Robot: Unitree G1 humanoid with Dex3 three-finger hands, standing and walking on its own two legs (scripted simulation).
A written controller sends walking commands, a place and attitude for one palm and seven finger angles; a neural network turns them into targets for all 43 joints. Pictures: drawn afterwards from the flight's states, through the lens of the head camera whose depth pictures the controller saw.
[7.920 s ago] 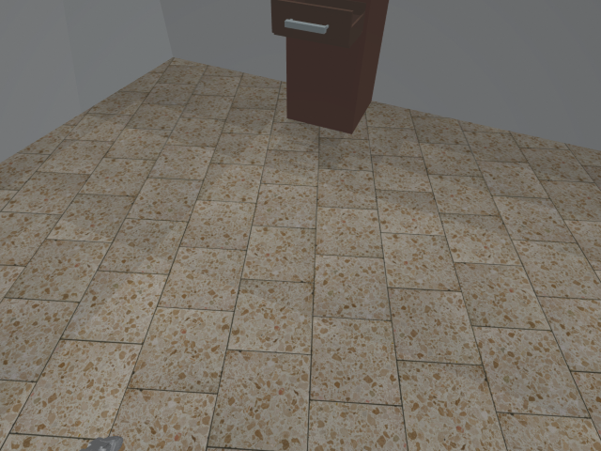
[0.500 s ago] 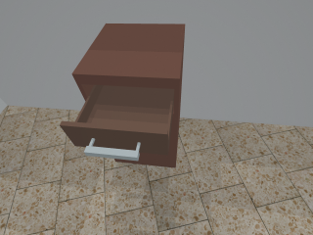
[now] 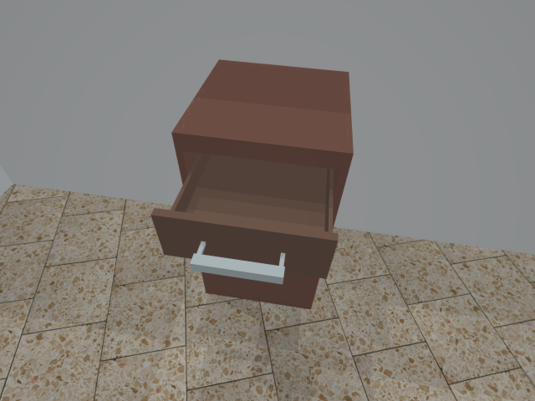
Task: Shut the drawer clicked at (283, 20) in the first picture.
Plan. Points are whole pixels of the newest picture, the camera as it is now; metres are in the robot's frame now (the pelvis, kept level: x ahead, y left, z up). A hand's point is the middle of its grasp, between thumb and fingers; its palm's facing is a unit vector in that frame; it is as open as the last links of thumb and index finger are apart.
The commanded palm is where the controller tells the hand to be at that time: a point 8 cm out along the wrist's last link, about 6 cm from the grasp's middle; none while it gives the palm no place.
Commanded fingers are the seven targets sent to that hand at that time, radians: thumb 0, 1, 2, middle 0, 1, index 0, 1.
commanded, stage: look again from close up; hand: left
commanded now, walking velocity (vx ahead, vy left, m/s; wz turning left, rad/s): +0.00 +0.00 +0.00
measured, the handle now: (239, 260) +0.42 +0.10 -0.10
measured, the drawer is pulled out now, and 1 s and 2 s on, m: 0.22 0.22 0.22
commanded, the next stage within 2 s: shuffle to correct the standing spot in 0.12 s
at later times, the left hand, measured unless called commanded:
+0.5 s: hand out of the picture +0.02 +0.15 -0.16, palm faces -0.06 -0.98 -0.19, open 7.4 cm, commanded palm none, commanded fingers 0.00 0.90 0.90 -0.20 -0.30 -0.20 -0.30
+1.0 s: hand out of the picture +0.07 +0.08 -0.15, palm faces +0.02 -0.96 -0.28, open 7.3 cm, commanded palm none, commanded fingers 0.00 0.90 0.90 -0.20 -0.30 -0.20 -0.30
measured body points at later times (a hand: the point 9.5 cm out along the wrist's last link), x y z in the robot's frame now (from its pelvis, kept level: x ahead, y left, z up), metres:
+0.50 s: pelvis +0.02 -0.03 +0.01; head +0.03 -0.04 +0.46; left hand +0.02 +0.20 -0.15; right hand -0.02 -0.25 -0.15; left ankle +0.00 +0.04 -0.73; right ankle -0.02 -0.14 -0.69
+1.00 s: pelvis +0.02 -0.11 +0.01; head +0.06 -0.14 +0.46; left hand +0.07 +0.13 -0.13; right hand +0.09 -0.35 -0.15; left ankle +0.02 +0.03 -0.67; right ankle +0.04 -0.19 -0.73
